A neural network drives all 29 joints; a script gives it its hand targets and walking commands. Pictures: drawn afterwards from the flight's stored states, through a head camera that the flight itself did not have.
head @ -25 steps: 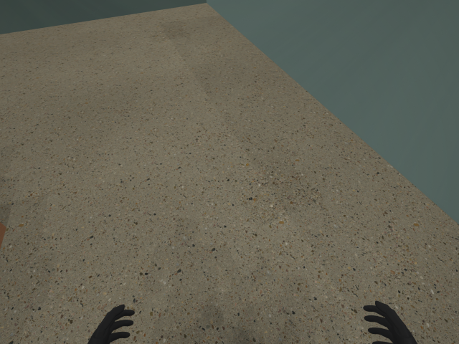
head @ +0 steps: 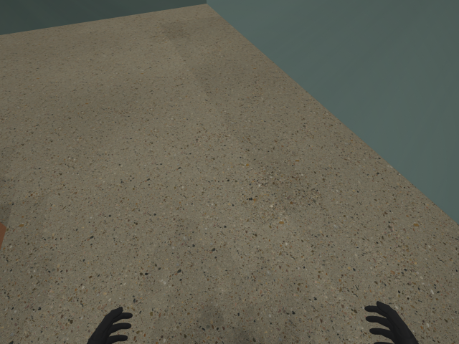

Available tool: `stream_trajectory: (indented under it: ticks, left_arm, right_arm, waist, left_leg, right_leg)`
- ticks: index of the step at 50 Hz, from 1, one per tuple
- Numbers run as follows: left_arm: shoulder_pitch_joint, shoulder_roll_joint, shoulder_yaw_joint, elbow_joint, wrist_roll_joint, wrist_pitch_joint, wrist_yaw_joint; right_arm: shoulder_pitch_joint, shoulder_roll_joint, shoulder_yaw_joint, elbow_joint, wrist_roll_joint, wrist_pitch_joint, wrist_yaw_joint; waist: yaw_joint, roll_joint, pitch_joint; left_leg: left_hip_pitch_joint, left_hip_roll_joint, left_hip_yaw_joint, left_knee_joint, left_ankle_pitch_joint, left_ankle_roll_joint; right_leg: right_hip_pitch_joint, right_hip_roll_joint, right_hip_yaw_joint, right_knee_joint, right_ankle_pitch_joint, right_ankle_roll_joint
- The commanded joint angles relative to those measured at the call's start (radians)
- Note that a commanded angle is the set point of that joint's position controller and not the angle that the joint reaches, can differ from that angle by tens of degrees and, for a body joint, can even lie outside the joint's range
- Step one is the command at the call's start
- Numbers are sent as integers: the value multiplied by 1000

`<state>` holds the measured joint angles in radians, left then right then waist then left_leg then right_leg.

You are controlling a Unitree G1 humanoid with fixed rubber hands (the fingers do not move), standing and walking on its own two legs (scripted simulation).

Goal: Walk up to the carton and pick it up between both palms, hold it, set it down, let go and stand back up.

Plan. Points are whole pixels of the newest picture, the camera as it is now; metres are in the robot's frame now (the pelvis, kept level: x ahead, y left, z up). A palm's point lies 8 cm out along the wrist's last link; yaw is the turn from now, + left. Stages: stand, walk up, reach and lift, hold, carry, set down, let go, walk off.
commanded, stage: stand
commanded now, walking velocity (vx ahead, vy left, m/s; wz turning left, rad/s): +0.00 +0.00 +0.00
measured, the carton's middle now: out of the picture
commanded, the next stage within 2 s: walk up in 0.14 s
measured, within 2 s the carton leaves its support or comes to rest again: neither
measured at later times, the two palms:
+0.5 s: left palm out of the picture +0.08 +0.31 -0.08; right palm out of the picture +0.14 -0.27 -0.07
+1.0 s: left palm out of the picture +0.02 +0.47 -0.06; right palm (318, 333) +0.18 -0.13 -0.07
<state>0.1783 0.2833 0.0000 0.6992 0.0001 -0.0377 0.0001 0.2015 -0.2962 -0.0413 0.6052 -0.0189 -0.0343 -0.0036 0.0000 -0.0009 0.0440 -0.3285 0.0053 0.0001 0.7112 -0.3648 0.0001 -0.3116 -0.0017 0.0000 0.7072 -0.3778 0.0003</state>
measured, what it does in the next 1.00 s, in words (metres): steps to the left, turning left: left foot, then right foot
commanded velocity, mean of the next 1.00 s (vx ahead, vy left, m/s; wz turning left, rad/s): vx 0.00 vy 0.00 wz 0.00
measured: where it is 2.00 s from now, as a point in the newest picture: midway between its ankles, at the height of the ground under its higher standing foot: outside the picture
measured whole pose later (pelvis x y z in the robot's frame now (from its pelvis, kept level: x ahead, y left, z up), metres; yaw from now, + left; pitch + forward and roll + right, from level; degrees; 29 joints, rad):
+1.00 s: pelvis +0.00 +0.14 +0.02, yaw +16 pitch +0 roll +2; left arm 0.24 0.43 0.00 0.75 0.00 -0.08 0.02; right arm 0.29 -0.38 -0.09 0.63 -0.05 0.07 0.12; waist -0.01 -0.01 0.06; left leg -0.40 -0.08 -0.03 0.64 -0.29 0.02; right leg -0.32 0.03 -0.06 0.52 -0.20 -0.06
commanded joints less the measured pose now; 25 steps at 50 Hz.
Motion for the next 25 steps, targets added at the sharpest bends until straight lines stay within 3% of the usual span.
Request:
stream_trajectory:
  ticks: [1,16,17,18,19,20,22,23,25]
  left_arm:
    - [-57,243,78,-48,25,-30,10]
    - [-71,248,75,-17,24,-30,8]
    - [83,392,155,-3,11,-41,17]
    - [182,437,180,7,21,-49,34]
    - [193,466,195,2,33,-54,43]
    - [125,451,194,-24,32,-58,44]
    - [82,402,173,-32,32,-63,48]
    - [62,383,164,-27,31,-64,48]
    - [42,389,165,-33,36,-64,44]
  right_arm:
    - [-32,-235,-59,-13,-2,-30,-6]
    - [-37,-238,-56,13,0,-28,-5]
    - [-12,-302,-93,-104,-55,33,54]
    - [-61,-255,-82,-139,-54,49,88]
    - [-58,-207,-75,-150,-59,60,95]
    - [-61,-260,-92,-141,-68,70,98]
    - [-69,-279,-110,-139,-56,77,117]
    - [-55,-272,-114,-132,-45,80,131]
    - [-15,-260,-121,-109,-32,83,151]
  waist:
    - [2,12,-88]
    - [1,9,-72]
    - [60,35,-45]
    - [115,-41,-36]
    - [107,-213,-55]
    - [80,-127,-57]
    - [47,-27,-28]
    - [31,-46,-7]
    - [17,-142,-6]
  left_leg:
    - [40,86,-93,-126,229,78]
    - [38,85,-99,-147,192,76]
    - [-311,70,-265,-99,156,156]
    - [-503,20,-170,-14,79,110]
    - [-537,10,-45,222,-138,67]
    - [-505,105,-54,341,-143,36]
    - [-435,127,-86,376,-94,20]
    - [-407,139,-92,337,-53,15]
    - [-357,121,-38,295,-10,4]
  right_leg:
    - [21,-76,98,-106,257,-76]
    - [18,-79,108,-134,225,-77]
    - [289,-109,91,-113,131,-94]
    - [453,-244,222,-226,138,-149]
    - [444,-468,398,-384,203,-238]
    - [382,-536,399,-380,244,-286]
    - [272,-474,277,-358,322,-261]
    - [244,-405,178,-349,313,-220]
    - [221,-333,63,-336,323,-192]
